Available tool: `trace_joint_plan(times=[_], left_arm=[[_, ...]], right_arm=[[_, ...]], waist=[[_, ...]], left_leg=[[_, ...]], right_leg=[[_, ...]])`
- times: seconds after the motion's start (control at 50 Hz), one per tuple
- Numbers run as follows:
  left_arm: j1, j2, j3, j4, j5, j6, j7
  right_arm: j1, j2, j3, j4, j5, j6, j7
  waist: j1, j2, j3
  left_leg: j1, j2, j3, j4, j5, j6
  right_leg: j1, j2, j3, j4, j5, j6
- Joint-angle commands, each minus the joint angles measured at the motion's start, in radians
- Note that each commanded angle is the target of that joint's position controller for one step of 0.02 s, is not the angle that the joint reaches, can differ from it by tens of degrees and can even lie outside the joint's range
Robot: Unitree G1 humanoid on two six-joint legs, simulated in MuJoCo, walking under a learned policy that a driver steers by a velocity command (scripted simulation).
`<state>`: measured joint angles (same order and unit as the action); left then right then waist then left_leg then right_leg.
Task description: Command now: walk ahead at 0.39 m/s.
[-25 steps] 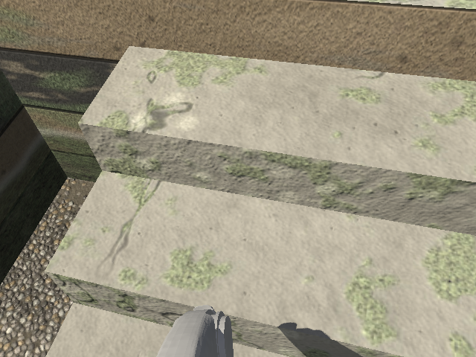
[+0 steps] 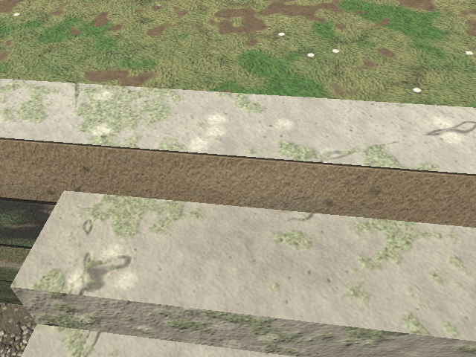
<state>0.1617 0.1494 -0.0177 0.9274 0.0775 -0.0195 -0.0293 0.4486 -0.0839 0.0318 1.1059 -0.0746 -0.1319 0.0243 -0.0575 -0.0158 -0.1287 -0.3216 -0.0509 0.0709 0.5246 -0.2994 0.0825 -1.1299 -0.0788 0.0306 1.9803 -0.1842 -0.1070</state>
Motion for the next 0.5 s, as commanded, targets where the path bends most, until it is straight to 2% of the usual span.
trace_joint_plan(times=[0.02,0.04,0.06,0.08,0.1,0.12,0.14,0.16,0.18,0.2,0.22,0.24,0.26,0.28,0.3,0.32,0.34,0.36,0.38,0.4,0.42,0.44,0.46,0.48,0.5], left_arm=[[-0.215,0.078,-0.006,-0.140,0.009,-0.012,0.008],[-0.262,0.039,-0.027,-0.168,-0.006,-0.033,0.009],[-0.296,0.000,-0.048,-0.193,-0.016,-0.043,0.004],[-0.332,-0.015,-0.061,-0.209,-0.019,-0.046,0.005],[-0.366,-0.004,-0.066,-0.238,-0.030,-0.037,0.011],[-0.497,-0.054,-0.051,-0.393,-0.094,-0.027,0.028],[-0.432,-0.030,-0.058,-0.395,-0.099,-0.011,0.023],[-0.552,0.041,-0.072,-0.350,-0.054,0.029,-0.031],[-0.387,-0.001,-0.070,-0.298,-0.052,0.045,-0.070],[-0.217,0.065,-0.042,-0.230,-0.056,0.037,-0.077],[-0.154,0.129,-0.016,-0.209,-0.063,0.019,-0.084],[-0.078,0.172,0.004,-0.178,-0.070,-0.007,-0.078],[0.114,0.221,0.034,-0.116,-0.014,0.004,-0.062],[0.388,0.276,0.084,-0.029,-0.043,-0.011,0.023],[0.356,0.312,0.100,0.002,-0.103,-0.005,0.052],[0.216,0.284,0.096,0.002,-0.095,-0.011,0.055],[0.275,0.257,0.061,0.023,-0.051,-0.043,-0.001],[0.239,0.214,0.063,0.058,-0.045,-0.050,-0.027],[0.147,0.142,0.048,0.072,-0.040,-0.044,-0.039],[0.097,0.079,0.032,0.072,-0.033,-0.037,-0.035],[0.041,0.010,0.012,0.079,-0.032,-0.034,-0.025],[-0.011,-0.008,0.003,0.075,-0.026,-0.029,-0.024],[0.016,-0.003,0.000,0.107,0.010,-0.030,-0.036],[0.168,-0.021,0.024,0.192,-0.091,-0.087,0.006],[0.187,-0.020,0.011,0.201,-0.101,-0.113,0.030]], right_arm=[[0.222,-0.091,-0.006,0.050,-0.029,0.002,0.007],[0.265,-0.095,-0.008,0.085,-0.039,0.011,0.002],[0.270,-0.077,-0.006,0.120,-0.055,0.020,0.000],[0.221,-0.059,-0.002,0.115,-0.068,0.023,0.004],[0.173,-0.037,0.004,0.111,-0.085,0.021,0.019],[0.072,-0.128,-0.035,0.050,0.071,-0.021,-0.023],[0.011,-0.127,-0.033,0.030,0.122,-0.030,-0.059],[0.003,-0.159,-0.013,0.000,-0.018,0.009,0.031],[-0.016,-0.235,-0.036,-0.044,-0.007,0.008,0.064],[-0.062,-0.293,-0.049,-0.086,-0.010,-0.003,0.079],[-0.113,-0.374,-0.068,-0.107,0.018,-0.017,0.084],[-0.077,-0.363,-0.075,-0.090,0.039,-0.032,0.085],[0.012,-0.287,-0.079,-0.013,0.032,-0.011,0.093],[0.122,-0.175,-0.089,-0.099,0.140,-0.005,0.032],[0.018,-0.131,-0.090,-0.133,0.072,0.001,0.019],[-0.075,-0.053,-0.079,-0.220,0.030,0.007,0.018],[-0.141,-0.064,-0.068,-0.130,0.068,0.011,0.052],[-0.159,-0.064,-0.061,-0.133,0.053,0.006,0.055],[-0.147,-0.061,-0.048,-0.148,0.061,0.011,0.054],[-0.167,-0.070,-0.044,-0.158,0.056,0.023,0.053],[-0.151,-0.103,-0.046,-0.138,0.049,0.037,0.048],[-0.117,-0.131,-0.048,-0.112,0.057,0.053,0.046],[-0.144,-0.167,-0.048,-0.127,0.059,0.057,0.043],[-0.278,0.020,-0.007,-0.289,-0.005,0.070,-0.013],[-0.345,-0.005,0.000,-0.301,0.006,0.074,-0.033]], waist=[[-0.097,0.117,0.143],[-0.106,0.070,0.148],[-0.093,0.057,0.157],[-0.066,0.039,0.164],[-0.033,0.024,0.174],[0.015,0.088,0.264],[0.046,0.088,0.268],[0.033,0.057,0.084],[0.093,0.229,0.091],[0.149,0.179,0.021],[0.211,0.185,-0.049],[0.209,0.195,-0.110],[0.257,0.131,-0.182],[0.227,-0.225,-0.341],[0.213,-0.312,-0.273],[0.126,-0.299,-0.121],[0.212,-0.393,0.079],[0.145,-0.231,0.092],[0.074,-0.050,0.055],[0.040,-0.004,0.046],[0.019,-0.024,0.026],[0.003,-0.006,0.027],[-0.012,0.044,0.032],[-0.049,-0.043,0.110],[-0.028,0.039,0.151]], left_leg=[[0.582,0.451,-0.563,-0.215,0.007,0.274],[0.681,0.482,-0.561,-0.204,0.039,0.265],[0.685,0.479,-0.512,-0.214,0.022,0.238],[0.563,0.437,-0.424,-0.255,-0.022,0.211],[0.373,0.393,-0.336,-0.315,-0.058,0.165],[0.017,0.346,-0.253,-0.516,-0.303,0.111],[-0.245,0.314,-0.215,-0.654,-0.186,0.118],[-0.399,0.273,-0.124,-0.576,-0.112,0.109],[-0.400,0.322,-0.103,-0.578,0.164,0.150],[-0.220,0.337,-0.055,-0.473,0.563,0.150],[0.020,0.330,-0.022,-0.354,0.988,0.141],[0.169,0.308,-0.005,-0.160,1.248,0.109],[0.044,0.273,-0.077,0.146,1.049,0.052],[-0.229,0.061,-0.044,0.623,0.369,-0.038],[-0.343,0.016,-0.187,1.016,0.052,-0.036],[-0.471,0.034,-0.286,1.218,0.116,-0.009],[-0.754,-0.050,-0.472,1.287,0.387,0.057],[-0.779,-0.044,-0.419,1.356,0.418,0.106],[-0.766,-0.028,-0.402,1.366,0.430,0.131],[-0.805,-0.024,-0.398,1.398,0.413,0.157],[-0.863,-0.022,-0.415,1.459,0.403,0.177],[-0.916,-0.028,-0.442,1.508,0.434,0.186],[-0.963,-0.017,-0.417,1.510,0.482,0.177],[-0.873,0.007,-0.281,1.497,0.275,0.069],[-0.848,0.020,-0.212,1.364,0.309,0.040]], right_leg=[[-0.719,0.001,0.194,0.337,-0.221,-0.051],[-0.837,-0.006,0.213,0.367,-0.250,-0.077],[-0.903,-0.036,0.197,0.348,-0.277,-0.109],[-0.839,-0.063,0.149,0.277,-0.295,-0.145],[-0.674,-0.108,0.132,0.099,-0.227,-0.179],[-0.315,-0.085,-0.056,-0.049,-0.300,-0.020],[0.067,-0.125,-0.068,-0.277,-0.203,-0.001],[0.277,-0.053,-0.056,-0.391,-0.366,-0.045],[0.450,0.013,-0.116,-0.318,-0.283,-0.008],[0.455,0.071,-0.140,-0.385,-0.249,0.001],[0.485,0.133,-0.199,-0.642,-0.252,0.005],[0.600,0.163,-0.187,-0.869,-0.209,-0.019],[0.847,0.105,0.037,-1.043,0.074,-0.079],[1.117,-0.204,0.655,-1.265,-0.232,-0.126],[0.991,-0.222,0.987,-1.642,-0.448,-0.091],[0.873,-0.192,0.901,-1.643,-0.683,-0.039],[0.766,-0.102,0.722,-1.468,-0.638,-0.059],[0.718,-0.110,0.578,-1.414,-0.350,-0.069],[0.661,-0.121,0.526,-1.398,-0.239,-0.075],[0.654,-0.113,0.508,-1.435,-0.237,-0.087],[0.673,-0.113,0.511,-1.473,-0.239,-0.098],[0.673,-0.110,0.500,-1.537,-0.267,-0.070],[0.683,-0.119,0.439,-1.550,-0.195,-0.052],[0.661,-0.107,0.233,-1.550,-0.224,-0.010],[0.601,-0.069,0.150,-1.577,-0.162,-0.002]])
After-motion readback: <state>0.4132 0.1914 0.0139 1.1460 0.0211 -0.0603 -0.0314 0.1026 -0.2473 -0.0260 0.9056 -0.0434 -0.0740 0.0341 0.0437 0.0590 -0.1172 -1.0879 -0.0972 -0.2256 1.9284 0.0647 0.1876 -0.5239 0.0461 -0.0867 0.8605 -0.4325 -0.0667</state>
